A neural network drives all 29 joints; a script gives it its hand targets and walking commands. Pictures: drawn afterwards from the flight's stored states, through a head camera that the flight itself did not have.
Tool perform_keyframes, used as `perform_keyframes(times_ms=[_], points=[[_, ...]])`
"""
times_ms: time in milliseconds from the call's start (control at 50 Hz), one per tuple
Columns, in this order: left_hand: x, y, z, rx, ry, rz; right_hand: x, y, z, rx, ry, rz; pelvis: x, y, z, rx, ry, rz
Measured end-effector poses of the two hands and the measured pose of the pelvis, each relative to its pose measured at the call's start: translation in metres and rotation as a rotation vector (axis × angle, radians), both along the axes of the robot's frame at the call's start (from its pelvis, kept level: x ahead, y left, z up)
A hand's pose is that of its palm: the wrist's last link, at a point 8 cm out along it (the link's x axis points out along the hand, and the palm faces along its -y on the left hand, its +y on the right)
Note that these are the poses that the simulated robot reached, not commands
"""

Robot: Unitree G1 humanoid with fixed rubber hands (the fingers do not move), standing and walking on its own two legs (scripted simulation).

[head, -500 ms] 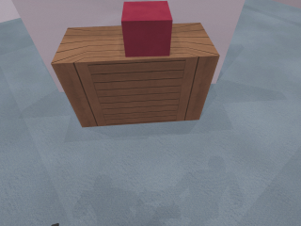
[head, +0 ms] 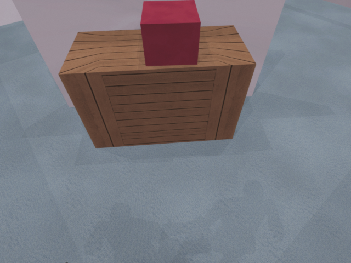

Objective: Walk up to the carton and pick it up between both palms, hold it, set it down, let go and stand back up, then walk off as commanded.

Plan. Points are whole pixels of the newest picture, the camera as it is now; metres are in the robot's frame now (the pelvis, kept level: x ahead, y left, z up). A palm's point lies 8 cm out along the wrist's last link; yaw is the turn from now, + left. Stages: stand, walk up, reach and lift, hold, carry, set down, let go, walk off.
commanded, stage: stand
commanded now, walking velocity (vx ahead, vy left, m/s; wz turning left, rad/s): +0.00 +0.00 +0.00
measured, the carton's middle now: (170, 32) +1.18 +0.06 -0.04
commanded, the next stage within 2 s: none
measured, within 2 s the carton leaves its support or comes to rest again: neither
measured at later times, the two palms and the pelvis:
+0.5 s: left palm out of the picture +0.07 +0.30 -0.11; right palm out of the picture +0.07 -0.30 -0.12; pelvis +0.00 +0.00 +0.00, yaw +0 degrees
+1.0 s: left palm out of the picture +0.07 +0.29 -0.12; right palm out of the picture +0.05 -0.31 -0.12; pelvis +0.00 -0.01 +0.00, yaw +0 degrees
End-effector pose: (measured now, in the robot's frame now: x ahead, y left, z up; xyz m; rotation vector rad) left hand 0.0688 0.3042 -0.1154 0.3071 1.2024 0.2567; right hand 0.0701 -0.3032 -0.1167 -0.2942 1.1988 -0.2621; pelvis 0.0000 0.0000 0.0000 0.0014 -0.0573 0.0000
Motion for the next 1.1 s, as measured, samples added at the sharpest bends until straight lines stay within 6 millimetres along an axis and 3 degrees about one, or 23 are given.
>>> perform_keyframes(times_ms=[1100], points=[[-0.003, -0.008, 0.0, 0.0, 0.0, -0.006, -0.016, -0.005, -0.003, 0.002, 0.024, -0.01, -0.001, -0.006, 0.0, 0.001, -0.005, -0.005]])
